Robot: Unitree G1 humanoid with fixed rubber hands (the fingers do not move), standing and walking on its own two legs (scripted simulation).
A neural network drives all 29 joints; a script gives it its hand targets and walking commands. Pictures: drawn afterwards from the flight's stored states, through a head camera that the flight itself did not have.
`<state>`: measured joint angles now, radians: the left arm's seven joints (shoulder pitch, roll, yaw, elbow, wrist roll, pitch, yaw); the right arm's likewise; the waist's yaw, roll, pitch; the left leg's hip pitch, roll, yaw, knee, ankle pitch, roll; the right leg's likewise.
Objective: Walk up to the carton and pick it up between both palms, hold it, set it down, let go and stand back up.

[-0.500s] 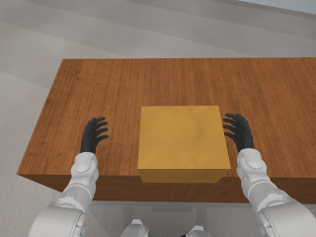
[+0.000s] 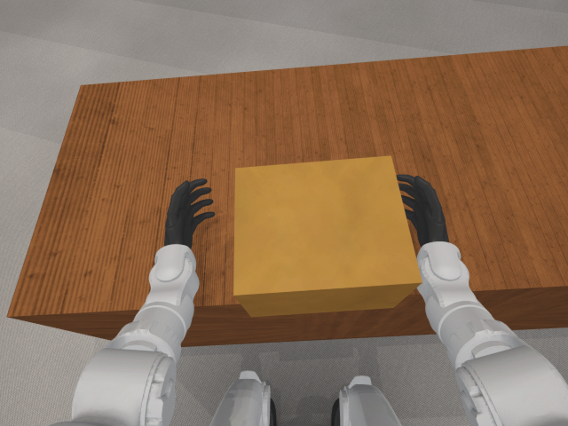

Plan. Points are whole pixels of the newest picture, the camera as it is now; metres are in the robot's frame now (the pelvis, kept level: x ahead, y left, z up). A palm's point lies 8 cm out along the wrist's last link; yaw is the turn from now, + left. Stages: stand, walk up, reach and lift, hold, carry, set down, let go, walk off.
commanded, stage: reach and lift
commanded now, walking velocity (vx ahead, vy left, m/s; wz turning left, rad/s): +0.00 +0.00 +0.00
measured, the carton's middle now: (317, 240) +0.39 -0.01 -0.04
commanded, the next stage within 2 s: none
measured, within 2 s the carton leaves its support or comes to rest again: leaves its support in 1.68 s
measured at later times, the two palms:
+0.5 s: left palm (196, 261) +0.35 +0.17 -0.04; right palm (408, 247) +0.38 -0.14 -0.04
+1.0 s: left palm (191, 265) +0.34 +0.18 -0.04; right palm (404, 252) +0.37 -0.13 -0.04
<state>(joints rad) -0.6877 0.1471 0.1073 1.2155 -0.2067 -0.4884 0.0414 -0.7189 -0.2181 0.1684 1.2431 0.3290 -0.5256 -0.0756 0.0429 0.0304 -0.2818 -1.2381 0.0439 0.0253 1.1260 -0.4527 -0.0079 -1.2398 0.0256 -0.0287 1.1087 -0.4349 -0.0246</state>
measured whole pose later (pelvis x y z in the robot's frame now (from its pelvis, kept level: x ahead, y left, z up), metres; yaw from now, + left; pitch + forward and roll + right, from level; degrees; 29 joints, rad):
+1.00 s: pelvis +0.00 +0.00 +0.02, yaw +2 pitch +31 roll -1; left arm -0.62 0.04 0.25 1.39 0.04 -0.78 0.13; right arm -0.64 -0.04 -0.23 1.33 -0.13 -0.72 -0.14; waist 0.03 0.03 -0.25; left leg -1.16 0.03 0.00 1.04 -0.42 -0.01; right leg -1.15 0.01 -0.06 1.03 -0.42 -0.04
